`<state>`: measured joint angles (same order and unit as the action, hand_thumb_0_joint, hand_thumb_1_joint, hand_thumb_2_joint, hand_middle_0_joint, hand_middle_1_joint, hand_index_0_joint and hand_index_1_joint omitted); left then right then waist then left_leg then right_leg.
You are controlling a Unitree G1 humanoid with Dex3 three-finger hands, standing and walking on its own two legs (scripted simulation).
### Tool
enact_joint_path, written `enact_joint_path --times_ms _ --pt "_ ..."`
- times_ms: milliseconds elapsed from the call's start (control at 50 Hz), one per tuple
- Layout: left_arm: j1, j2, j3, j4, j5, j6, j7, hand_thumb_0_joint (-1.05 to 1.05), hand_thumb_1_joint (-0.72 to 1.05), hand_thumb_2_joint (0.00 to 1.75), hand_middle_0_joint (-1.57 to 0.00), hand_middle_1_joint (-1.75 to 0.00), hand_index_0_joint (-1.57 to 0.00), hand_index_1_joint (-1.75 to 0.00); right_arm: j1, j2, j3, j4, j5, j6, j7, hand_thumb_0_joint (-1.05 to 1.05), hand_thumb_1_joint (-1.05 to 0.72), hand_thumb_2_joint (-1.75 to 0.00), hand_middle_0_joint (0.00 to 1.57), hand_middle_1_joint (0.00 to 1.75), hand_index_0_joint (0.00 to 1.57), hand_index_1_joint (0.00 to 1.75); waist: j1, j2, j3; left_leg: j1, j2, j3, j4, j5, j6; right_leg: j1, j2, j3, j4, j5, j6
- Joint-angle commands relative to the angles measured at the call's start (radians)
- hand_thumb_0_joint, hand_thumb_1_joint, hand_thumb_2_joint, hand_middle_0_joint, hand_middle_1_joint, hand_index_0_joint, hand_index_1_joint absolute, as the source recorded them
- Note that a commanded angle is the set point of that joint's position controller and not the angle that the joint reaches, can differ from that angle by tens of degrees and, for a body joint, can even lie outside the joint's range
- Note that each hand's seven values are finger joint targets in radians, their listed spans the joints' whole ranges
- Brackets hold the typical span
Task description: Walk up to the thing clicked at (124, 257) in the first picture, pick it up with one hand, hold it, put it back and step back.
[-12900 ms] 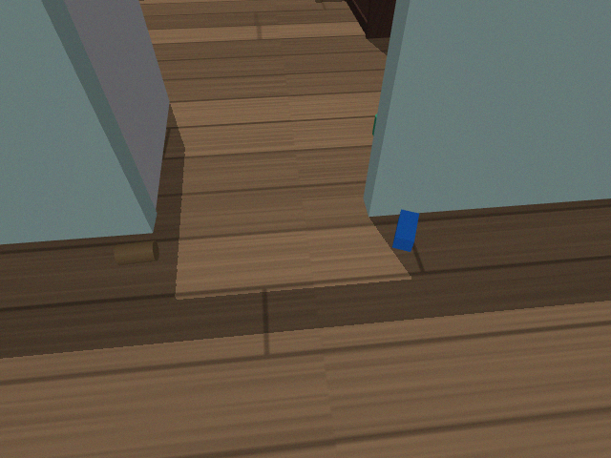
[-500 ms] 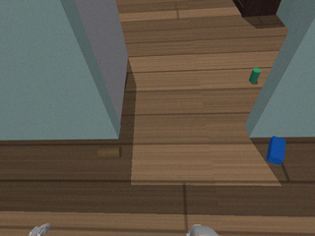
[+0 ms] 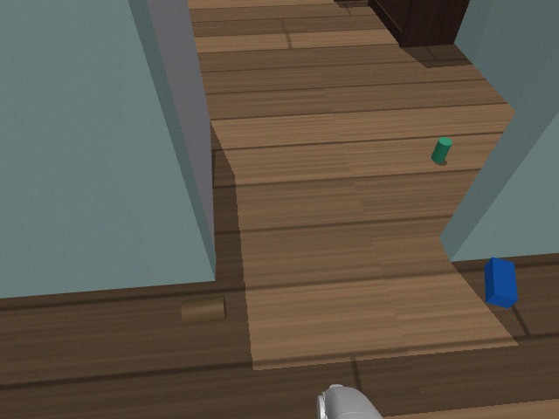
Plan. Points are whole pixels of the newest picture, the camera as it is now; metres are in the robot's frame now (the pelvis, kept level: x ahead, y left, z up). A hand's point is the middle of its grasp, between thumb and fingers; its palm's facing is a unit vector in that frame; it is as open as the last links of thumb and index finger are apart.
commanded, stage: walk up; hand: left
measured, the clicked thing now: (204, 309) +0.59 +0.27 -0.70
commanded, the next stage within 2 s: stand in 1.92 s
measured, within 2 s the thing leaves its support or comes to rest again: neither
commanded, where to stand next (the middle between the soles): +0.17 +0.05 m, yaw -3 degrees
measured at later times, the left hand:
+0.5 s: hand (55, 404) +0.19 +0.37 -0.14, palm faces -0.09 -0.90 -0.43, open 7.4 cm
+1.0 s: hand (72, 402) +0.19 +0.34 -0.14, palm faces -0.12 -0.93 -0.35, open 7.4 cm
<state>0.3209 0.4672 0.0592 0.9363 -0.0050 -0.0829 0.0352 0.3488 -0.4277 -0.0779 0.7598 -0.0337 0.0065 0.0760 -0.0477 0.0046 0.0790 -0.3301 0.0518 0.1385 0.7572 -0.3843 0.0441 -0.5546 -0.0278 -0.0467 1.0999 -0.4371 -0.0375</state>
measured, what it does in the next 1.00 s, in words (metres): walks ahead: right foot, then left foot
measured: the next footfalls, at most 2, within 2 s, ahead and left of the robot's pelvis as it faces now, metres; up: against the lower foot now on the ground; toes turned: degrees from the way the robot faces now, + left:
right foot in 0.18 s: +0.13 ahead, -0.04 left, +0.00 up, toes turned -7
left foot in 0.44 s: +0.18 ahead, +0.24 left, +0.00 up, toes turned -2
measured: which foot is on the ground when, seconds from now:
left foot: down 0.00-0.18, up 0.20-0.42, down 0.44-1.00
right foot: up 0.00-0.16, down 0.18-1.00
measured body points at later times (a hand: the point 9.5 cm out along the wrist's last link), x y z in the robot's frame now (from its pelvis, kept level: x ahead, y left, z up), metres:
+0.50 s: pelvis +0.09 +0.10 -0.01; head +0.11 +0.09 +0.44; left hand +0.20 +0.41 -0.12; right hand +0.15 -0.23 -0.12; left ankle +0.14 +0.24 -0.71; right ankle +0.12 -0.06 -0.70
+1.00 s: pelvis +0.09 +0.08 +0.01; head +0.10 +0.08 +0.46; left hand +0.20 +0.39 -0.11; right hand +0.14 -0.25 -0.11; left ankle +0.14 +0.23 -0.71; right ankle +0.09 -0.04 -0.71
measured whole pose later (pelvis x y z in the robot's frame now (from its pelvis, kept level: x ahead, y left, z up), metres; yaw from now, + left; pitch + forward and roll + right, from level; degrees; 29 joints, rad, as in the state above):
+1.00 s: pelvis +0.09 +0.08 +0.01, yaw -6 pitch -2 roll +1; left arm 0.14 0.38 0.03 1.03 0.01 0.02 -0.03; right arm 0.15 -0.40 0.00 1.03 0.00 -0.02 -0.01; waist 0.00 -0.02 0.07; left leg -0.31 0.08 0.04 0.63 -0.27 -0.04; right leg -0.30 -0.02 -0.01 0.67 -0.34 0.00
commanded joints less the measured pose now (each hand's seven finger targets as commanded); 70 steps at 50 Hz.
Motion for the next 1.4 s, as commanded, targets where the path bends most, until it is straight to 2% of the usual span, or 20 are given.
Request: enact_joint_path --times_ms 0,120,140,160,180,200,320,380,400,420,440,460,620,660,680,780,900,1020,1200,1380 --pt "0.005 0.189 0.057 -0.094 0.011 -0.024 -0.007 0.0 0.9 0.9 -0.2 -0.3 -0.2 -0.3 0.04 -0.274 -0.076 -0.067 -0.002 -0.036 -0.02 0.0 -0.9 -0.9 0.2 0.3 0.2 0.3 -0.005 0.147 0.028 0.075 0.276 -0.377 -0.425 -0.015 0.224 -0.038 -0.03 0.008 -0.183 -0.002 0.002" --pt "0.115 0.153 0.059 -0.097 0.012 -0.028 0.007 0.0 0.9 0.9 -0.2 -0.3 -0.2 -0.3 -0.035 -0.212 -0.041 -0.095 0.013 -0.029 -0.033 0.0 -0.9 -0.9 0.2 0.3 0.2 0.3 0.109 0.024 -0.083 -0.026 0.16 -0.137 -0.103 0.507 0.074 0.427 0.044 -0.023 -0.559 0.262 -0.034" --pt "0.196 0.218 0.084 -0.089 0.019 -0.029 0.02 0.0 0.9 0.9 -0.2 -0.3 -0.2 -0.3 -0.033 -0.168 -0.025 -0.11 0.023 -0.035 -0.039 0.0 -0.9 -0.9 0.2 0.3 0.2 0.3 0.161 -0.065 -0.133 -0.138 0.09 -0.083 0.105 0.502 -0.001 0.572 -0.034 0.144 -0.611 0.231 -0.079" --pt "0.211 0.277 0.094 -0.112 0.019 -0.03 0.032 0.0 0.9 0.9 -0.2 -0.3 -0.2 -0.3 0.014 -0.111 -0.007 -0.112 0.027 -0.034 -0.045 0.0 -0.9 -0.9 0.2 0.3 0.2 0.3 0.145 -0.232 -0.176 -0.333 -0.022 -0.076 0.327 -0.08 -0.05 0.695 -0.333 0.591 -0.68 0.355 -0.191" --pt "0.137 0.292 0.087 -0.133 0.003 -0.019 0.033 0.0 0.9 0.9 -0.2 -0.3 -0.2 -0.3 0.017 -0.216 -0.039 -0.098 0.013 -0.009 -0.058 0.0 -0.9 -0.9 0.2 0.3 0.2 0.3 0.112 -0.075 -0.159 -0.36 -0.003 -0.192 0.44 -0.244 -0.057 0.6 -0.433 0.724 -0.701 0.285 -0.321" --pt "0.102 0.283 0.084 -0.142 -0.009 -0.017 0.038 0.0 0.9 0.9 -0.2 -0.3 -0.2 -0.3 0.015 -0.229 -0.048 -0.08 0.011 0.006 -0.067 0.0 -0.9 -0.9 0.2 0.3 0.2 0.3 0.096 -0.006 -0.111 -0.346 0.03 -0.228 0.484 -0.239 -0.049 0.504 -0.421 0.645 -0.702 0.284 -0.331" --pt "-0.066 0.188 0.04 -0.17 0.031 -0.01 0.01 0.0 0.9 0.9 -0.2 -0.3 -0.2 -0.3 0.065 -0.15 -0.028 0.026 0.038 -0.015 -0.062 0.0 -0.9 -0.9 0.2 0.3 0.2 0.3 0.029 -0.178 -0.082 -0.032 0.022 -0.129 0.098 -0.061 -0.036 0.175 -0.178 0.193 -0.56 0.562 -0.183" --pt "-0.138 0.174 0.028 -0.159 0.016 0.027 -0.006 0.0 0.9 0.9 -0.2 -0.3 -0.2 -0.3 0.079 -0.152 -0.036 0.081 0.035 -0.039 -0.079 0.0 -0.9 -0.9 0.2 0.3 0.2 0.3 -0.011 -0.152 -0.101 0.153 -0.038 -0.048 -0.135 0.18 -0.036 0.066 -0.104 0.131 -0.405 0.352 -0.116" --pt "-0.129 0.132 0.018 -0.161 0.013 0.042 -0.009 0.0 0.9 0.9 -0.2 -0.3 -0.2 -0.3 0.072 -0.183 -0.04 0.085 0.025 -0.048 -0.087 0.0 -0.9 -0.9 0.2 0.3 0.2 0.3 -0.008 -0.069 -0.092 0.179 0.007 -0.126 -0.196 0.206 -0.026 0.01 -0.074 0.118 -0.331 0.259 -0.076" --pt "-0.112 0.087 0.007 -0.159 0.006 0.053 -0.011 0.0 0.9 0.9 -0.2 -0.3 -0.2 -0.3 0.041 -0.258 -0.051 0.073 0.007 -0.061 -0.094 0.0 -0.9 -0.9 0.2 0.3 0.2 0.3 0.008 0.105 -0.087 0.132 0.186 -0.41 -0.284 0.17 0.036 -0.035 0.015 0.093 -0.197 0.159 -0.022" --pt "-0.103 0.138 0.024 -0.136 0.005 0.069 -0.002 0.0 0.9 0.9 -0.2 -0.3 -0.2 -0.3 -0.042 -0.335 -0.058 0.047 0.028 -0.061 -0.094 0.0 -0.9 -0.9 0.2 0.3 0.2 0.3 0.018 0.185 -0.086 -0.026 0.38 -0.631 -0.372 0.112 0.198 0.059 0.032 0.091 -0.109 -0.123 0.004" --pt "-0.121 0.177 0.032 -0.108 0.014 0.073 -0.002 0.0 0.9 0.9 -0.2 -0.3 -0.2 -0.3 -0.111 -0.323 -0.058 0.042 0.023 -0.063 -0.095 0.0 -0.9 -0.9 0.2 0.3 0.2 0.3 0.032 0.115 -0.048 -0.081 0.377 -0.632 -0.363 0.095 0.234 0.088 -0.001 0.123 -0.056 -0.153 0.006" --pt "-0.062 0.127 0.049 -0.014 0.026 0.066 -0.03 0.0 0.9 0.9 -0.2 -0.3 -0.2 -0.3 -0.19 -0.255 -0.015 0.077 0.026 -0.059 -0.107 0.0 -0.9 -0.9 0.2 0.3 0.2 0.3 0.093 0.177 -0.11 -0.043 0.193 -0.291 -0.126 0.37 0.075 0.318 0.007 0.048 -0.512 0.121 -0.015" --pt "-0.144 0.228 0.063 -0.034 0.033 0.06 -0.032 0.0 0.9 0.9 -0.2 -0.3 -0.2 -0.3 -0.18 -0.172 0.006 0.084 0.042 -0.057 -0.112 0.0 -0.9 -0.9 0.2 0.3 0.2 0.3 0.048 -0.077 -0.117 -0.088 0.02 -0.146 0.002 0.133 -0.019 0.278 -0.17 0.346 -0.591 0.243 -0.114" --pt "-0.201 0.214 0.053 -0.047 0.025 0.065 -0.038 0.0 0.9 0.9 -0.2 -0.3 -0.2 -0.3 -0.164 -0.176 0.002 0.112 0.046 -0.056 -0.116 0.0 -0.9 -0.9 0.2 0.3 0.2 0.3 0.026 -0.08 -0.108 0.031 0.002 -0.126 -0.026 0.039 -0.021 0.181 -0.203 0.361 -0.585 0.238 -0.155" --pt "-0.175 0.144 0.028 -0.001 0.024 0.081 -0.044 0.0 0.9 0.9 -0.2 -0.3 -0.2 -0.3 -0.178 -0.257 -0.005 0.163 0.027 -0.074 -0.106 0.0 -0.9 -0.9 0.2 0.3 0.2 0.3 0.053 0.04 -0.124 0.059 0.212 -0.369 -0.281 0.108 0.096 0.218 -0.029 0.089 -0.41 0.184 -0.007" --pt "-0.234 0.157 0.026 0.009 0.015 0.073 -0.051 0.0 0.9 0.9 -0.2 -0.3 -0.2 -0.3 -0.227 -0.19 0.021 0.202 0.035 -0.061 -0.101 0.0 -0.9 -0.9 0.2 0.3 0.2 0.3 0.032 -0.025 -0.084 0.066 0.037 -0.143 -0.197 0.075 -0.013 0.206 -0.123 0.242 -0.633 0.176 -0.069" --pt "-0.264 0.141 0.021 0.041 0.02 0.082 -0.055 0.0 0.9 0.9 -0.2 -0.3 -0.2 -0.3 -0.231 -0.203 0.02 0.248 0.027 -0.057 -0.095 0.0 -0.9 -0.9 0.2 0.3 0.2 0.3 0.039 -0.049 -0.057 0.064 0.081 -0.191 -0.303 0.026 0.004 0.227 -0.082 0.197 -0.675 0.056 -0.036" --pt "-0.286 0.121 0.024 0.066 0.011 0.083 -0.052 0.0 0.9 0.9 -0.2 -0.3 -0.2 -0.3 -0.231 -0.192 0.029 0.292 0.029 -0.065 -0.1 0.0 -0.9 -0.9 0.2 0.3 0.2 0.3 0.044 -0.038 -0.132 0.15 0.082 -0.15 -0.313 0.325 -0.016 0.335 -0.089 0.154 -0.677 0.314 -0.019" --pt "-0.302 0.097 0.018 0.083 0.008 0.096 -0.054 0.0 0.9 0.9 -0.2 -0.3 -0.2 -0.3 -0.265 -0.185 0.033 0.302 0.026 -0.064 -0.103 0.0 -0.9 -0.9 0.2 0.3 0.2 0.3 0.053 0.009 -0.123 0.149 0.112 -0.166 -0.39 0.302 -0.012 0.374 -0.077 0.132 -0.697 0.314 -0.005"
